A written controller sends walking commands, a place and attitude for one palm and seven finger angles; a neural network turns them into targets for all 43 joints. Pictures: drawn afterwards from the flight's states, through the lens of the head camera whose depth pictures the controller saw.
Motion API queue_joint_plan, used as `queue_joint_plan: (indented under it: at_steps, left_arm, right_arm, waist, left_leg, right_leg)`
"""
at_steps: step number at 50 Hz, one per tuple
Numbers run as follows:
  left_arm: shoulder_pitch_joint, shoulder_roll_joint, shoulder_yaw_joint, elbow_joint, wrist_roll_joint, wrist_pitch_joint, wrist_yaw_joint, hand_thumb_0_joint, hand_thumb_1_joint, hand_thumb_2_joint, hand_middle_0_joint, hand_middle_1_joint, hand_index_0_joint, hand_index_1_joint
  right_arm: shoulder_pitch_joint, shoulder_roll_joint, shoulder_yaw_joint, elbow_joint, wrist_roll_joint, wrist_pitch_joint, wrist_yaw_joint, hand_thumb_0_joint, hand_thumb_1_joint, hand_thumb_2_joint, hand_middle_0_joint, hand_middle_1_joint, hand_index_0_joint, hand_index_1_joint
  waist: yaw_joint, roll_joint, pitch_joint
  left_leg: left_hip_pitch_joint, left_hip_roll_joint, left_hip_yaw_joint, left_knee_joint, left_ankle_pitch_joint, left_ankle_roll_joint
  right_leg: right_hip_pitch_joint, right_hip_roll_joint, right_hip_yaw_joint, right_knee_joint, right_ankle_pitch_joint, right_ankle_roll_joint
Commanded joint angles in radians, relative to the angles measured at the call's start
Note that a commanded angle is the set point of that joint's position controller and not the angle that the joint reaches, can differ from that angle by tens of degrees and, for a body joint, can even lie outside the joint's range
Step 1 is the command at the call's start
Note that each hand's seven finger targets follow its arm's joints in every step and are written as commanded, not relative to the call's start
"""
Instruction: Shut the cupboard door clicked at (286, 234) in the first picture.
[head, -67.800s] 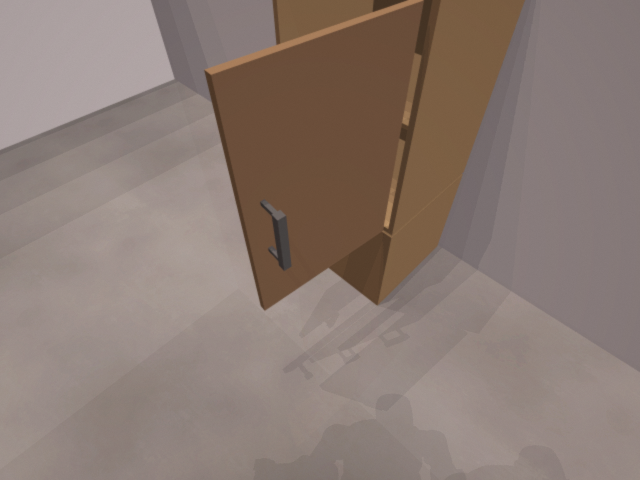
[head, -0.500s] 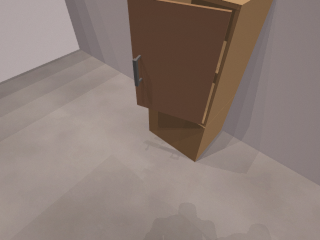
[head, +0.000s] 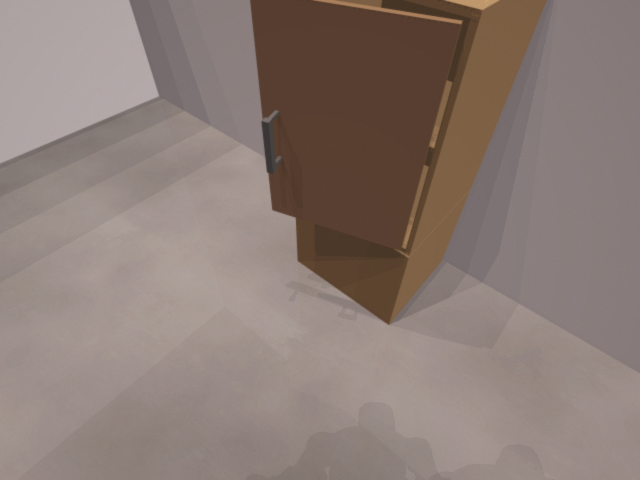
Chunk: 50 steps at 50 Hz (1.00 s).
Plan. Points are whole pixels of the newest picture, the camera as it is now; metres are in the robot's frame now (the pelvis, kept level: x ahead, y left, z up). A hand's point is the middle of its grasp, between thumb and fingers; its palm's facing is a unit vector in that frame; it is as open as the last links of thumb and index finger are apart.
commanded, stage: walk to a spot facing it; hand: left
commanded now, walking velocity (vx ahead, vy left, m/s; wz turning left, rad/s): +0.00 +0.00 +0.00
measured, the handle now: (273, 142) +0.87 +0.16 -0.08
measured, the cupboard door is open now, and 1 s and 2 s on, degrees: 18 18 18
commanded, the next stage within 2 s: none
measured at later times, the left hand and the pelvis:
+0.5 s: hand out of the picture +0.00 +0.22 -0.20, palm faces +0.22 -0.94 -0.24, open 7.4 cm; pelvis -0.01 +0.01 -0.03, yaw +12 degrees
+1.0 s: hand out of the picture -0.06 +0.17 -0.17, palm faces +0.51 -0.81 -0.29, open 7.4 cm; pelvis -0.01 -0.04 -0.01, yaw +32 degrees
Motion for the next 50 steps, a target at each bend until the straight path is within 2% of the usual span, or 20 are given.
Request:
queue_joint_plan:
  at_steps: [1,7,11,15,17,18,19,20,21,22,24,28,33,37,38,39,40,43,46,50]
  left_arm:
    - [0.022,0.162,0.025,-0.036,-0.006,-0.011,0.006,0.0,0.9,0.9,-0.2,-0.3,-0.2,-0.3]
    - [0.066,0.112,0.031,-0.053,-0.009,0.018,0.018,0.0,0.9,0.9,-0.2,-0.3,-0.2,-0.3]
    - [0.08,0.143,0.06,-0.1,-0.005,0.026,0.022,0.0,0.9,0.9,-0.2,-0.3,-0.2,-0.3]
    - [0.062,0.157,0.08,-0.159,0.007,0.027,0.028,0.0,0.9,0.9,-0.2,-0.3,-0.2,-0.3]
    - [0.01,0.169,0.088,-0.187,0.015,0.025,0.028,0.0,0.9,0.9,-0.2,-0.3,-0.2,-0.3]
    - [0.004,0.172,0.09,-0.198,0.011,0.024,0.025,0.0,0.9,0.9,-0.2,-0.3,-0.2,-0.3]
    - [0.014,0.161,0.089,-0.209,0.002,0.027,0.02,0.0,0.9,0.9,-0.2,-0.3,-0.2,-0.3]
    - [0.051,0.106,0.081,-0.227,-0.008,0.032,0.015,0.0,0.9,0.9,-0.2,-0.3,-0.2,-0.3]
    - [0.022,0.089,0.069,-0.26,-0.004,0.037,0.021,0.0,0.9,0.9,-0.2,-0.3,-0.2,-0.3]
    - [-0.033,0.089,0.076,-0.266,-0.001,0.054,0.023,0.0,0.9,0.9,-0.2,-0.3,-0.2,-0.3]
    - [-0.05,0.085,0.081,-0.269,0.004,0.049,0.011,0.0,0.9,0.9,-0.2,-0.3,-0.2,-0.3]
    - [-0.001,0.06,0.079,-0.267,0.004,0.04,0.001,0.0,0.9,0.9,-0.2,-0.3,-0.2,-0.3]
    - [0.002,0.056,0.076,-0.294,0.003,0.043,0.004,0.0,0.9,0.9,-0.2,-0.3,-0.2,-0.3]
    - [0.147,0.087,0.088,-0.266,0.0,0.037,0.008,0.0,0.9,0.9,-0.2,-0.3,-0.2,-0.3]
    - [0.172,0.146,0.101,-0.272,0.013,0.03,0.014,0.0,0.9,0.9,-0.2,-0.3,-0.2,-0.3]
    - [0.126,0.239,0.117,-0.299,0.027,0.026,0.02,0.0,0.9,0.9,-0.2,-0.3,-0.2,-0.3]
    - [0.006,0.241,0.1,-0.338,0.011,0.034,0.025,0.0,0.9,0.9,-0.2,-0.3,-0.2,-0.3]
    - [-0.079,0.125,0.08,-0.34,0.009,0.009,0.021,0.0,0.9,0.9,-0.2,-0.3,-0.2,-0.3]
    - [0.01,0.14,0.085,-0.315,0.012,0.003,0.022,0.0,0.9,0.9,-0.2,-0.3,-0.2,-0.3]
    - [0.106,0.178,0.098,-0.282,0.015,0.007,0.019,0.0,0.9,0.9,-0.2,-0.3,-0.2,-0.3]
  right_arm:
    - [0.006,-0.16,-0.03,-0.042,0.005,-0.017,-0.013,0.0,-0.9,-0.9,0.2,0.3,0.2,0.3]
    - [0.044,-0.082,-0.02,-0.056,0.001,0.009,-0.009,0.0,-0.9,-0.9,0.2,0.3,0.2,0.3]
    - [0.037,-0.084,-0.038,-0.099,0.002,0.022,-0.005,0.0,-0.9,-0.9,0.2,0.3,0.2,0.3]
    - [0.014,-0.061,-0.058,-0.162,-0.004,0.043,0.004,0.0,-0.9,-0.9,0.2,0.3,0.2,0.3]
    - [0.022,-0.047,-0.063,-0.181,0.002,0.044,0.014,0.0,-0.9,-0.9,0.2,0.3,0.2,0.3]
    - [0.06,-0.045,-0.062,-0.179,-0.001,0.043,0.017,0.0,-0.9,-0.9,0.2,0.3,0.2,0.3]
    - [0.128,-0.068,-0.067,-0.171,-0.007,0.036,0.019,0.0,-0.9,-0.9,0.2,0.3,0.2,0.3]
    - [0.174,-0.145,-0.083,-0.173,-0.017,0.028,0.016,0.0,-0.9,-0.9,0.2,0.3,0.2,0.3]
    - [0.217,-0.186,-0.094,-0.163,-0.019,0.034,0.01,0.0,-0.9,-0.9,0.2,0.3,0.2,0.3]
    - [0.206,-0.2,-0.098,-0.163,-0.02,0.034,0.003,0.0,-0.9,-0.9,0.2,0.3,0.2,0.3]
    - [0.111,-0.166,-0.089,-0.201,-0.02,0.029,-0.003,0.0,-0.9,-0.9,0.2,0.3,0.2,0.3]
    - [0.081,-0.155,-0.09,-0.216,-0.018,0.021,-0.005,0.0,-0.9,-0.9,0.2,0.3,0.2,0.3]
    - [0.069,-0.171,-0.106,-0.23,-0.019,0.036,0.003,0.0,-0.9,-0.9,0.2,0.3,0.2,0.3]
    - [-0.008,-0.152,-0.117,-0.27,-0.011,0.051,0.01,0.0,-0.9,-0.9,0.2,0.3,0.2,0.3]
    - [-0.003,-0.103,-0.115,-0.279,-0.003,0.057,0.016,0.0,-0.9,-0.9,0.2,0.3,0.2,0.3]
    - [0.016,-0.041,-0.11,-0.296,0.0,0.056,0.021,0.0,-0.9,-0.9,0.2,0.3,0.2,0.3]
    - [0.014,-0.09,-0.118,-0.3,-0.015,0.056,0.027,0.0,-0.9,-0.9,0.2,0.3,0.2,0.3]
    - [0.045,-0.062,-0.111,-0.277,-0.012,0.061,0.042,0.0,-0.9,-0.9,0.2,0.3,0.2,0.3]
    - [-0.011,-0.039,-0.095,-0.293,-0.001,0.058,0.046,0.0,-0.9,-0.9,0.2,0.3,0.2,0.3]
    - [-0.082,-0.023,-0.077,-0.315,0.003,0.051,0.047,0.0,-0.9,-0.9,0.2,0.3,0.2,0.3]
  waist:
    - [-0.003,0.0,-0.016]
    - [0.004,0.001,-0.008]
    - [0.015,-0.037,-0.021]
    - [0.02,-0.169,0.026]
    - [-0.008,-0.145,0.073]
    - [-0.028,-0.112,0.049]
    - [-0.053,0.01,-0.004]
    - [-0.056,0.271,-0.033]
    - [-0.073,0.278,-0.048]
    - [-0.075,0.21,-0.038]
    - [-0.037,0.121,0.014]
    - [-0.018,0.096,-0.075]
    - [-0.021,0.153,-0.075]
    - [0.045,0.15,-0.082]
    - [0.056,-0.01,-0.067]
    - [0.051,-0.279,-0.032]
    - [0.006,-0.149,0.01]
    - [-0.051,-0.174,0.027]
    - [-0.007,-0.184,-0.004]
    - [0.044,-0.204,-0.038]
  left_leg:
    - [0.094,0.121,-0.125,-0.038,0.162,0.009]
    - [0.007,0.103,-0.131,0.042,0.226,-0.002]
    - [-0.105,0.071,-0.129,0.163,0.224,-0.006]
    - [-0.252,0.027,-0.055,0.501,-0.291,-0.035]
    - [-0.237,0.068,-0.059,0.416,-0.331,-0.038]
    - [-0.17,0.056,-0.034,0.299,-0.207,-0.036]
    - [-0.025,0.069,-0.08,0.174,0.104,-0.007]
    - [0.071,0.249,-0.389,0.081,0.462,0.1]
    - [0.022,0.35,-0.529,-0.047,0.372,0.187]
    - [-0.047,0.348,-0.581,-0.102,0.058,0.177]
    - [-0.142,0.292,-0.536,-0.137,-0.218,0.152]
    - [-0.07,0.221,-0.444,-0.095,-0.137,0.143]
    - [-0.099,0.188,-0.477,-0.09,-0.151,0.135]
    - [-0.285,0.083,-0.428,-0.031,-0.233,0.062]
    - [-0.415,-0.015,-0.341,0.142,-0.332,0.0]
    - [-0.513,-0.144,-0.144,0.513,-0.375,-0.074]
    - [-0.428,-0.073,-0.171,0.729,-0.394,-0.062]
    - [-0.43,-0.002,-0.127,0.875,-0.259,-0.069]
    - [-0.397,0.007,-0.06,0.716,-0.279,-0.084]
    - [-0.322,-0.001,0.004,0.486,-0.312,-0.072]
  right_leg:
    - [-0.095,-0.116,0.086,-0.075,0.194,-0.036]
    - [-0.081,-0.137,0.028,0.034,0.225,-0.022]
    - [-0.046,-0.197,0.028,0.092,0.291,-0.062]
    - [-0.06,-0.378,0.087,0.07,0.497,-0.193]
    - [-0.097,-0.389,0.025,0.141,0.556,-0.174]
    - [-0.103,-0.35,-0.037,0.231,0.564,-0.129]
    - [-0.187,-0.278,-0.103,0.386,0.454,-0.055]
    - [-0.36,-0.124,-0.159,0.598,0.053,0.037]
    - [-0.387,-0.055,-0.061,0.751,-0.403,0.029]
    - [-0.423,-0.067,0.026,0.83,-0.362,0.022]
    - [-0.471,-0.088,0.068,0.83,-0.205,0.03]
    - [-0.444,-0.055,0.042,0.677,-0.157,0.046]
    - [-0.378,-0.01,0.021,0.516,-0.17,0.048]
    - [-0.081,0.021,-0.015,0.162,-0.056,0.032]
    - [-0.003,-0.124,0.143,-0.02,-0.177,-0.019]
    - [-0.081,-0.431,0.496,-0.195,-0.373,-0.147]
    - [-0.271,-0.496,0.439,-0.176,-0.26,-0.183]
    - [-0.234,-0.313,0.144,-0.015,0.142,-0.136]
    - [-0.095,-0.313,0.029,0.071,0.492,-0.126]
    - [0.01,-0.335,-0.006,0.134,0.643,-0.117]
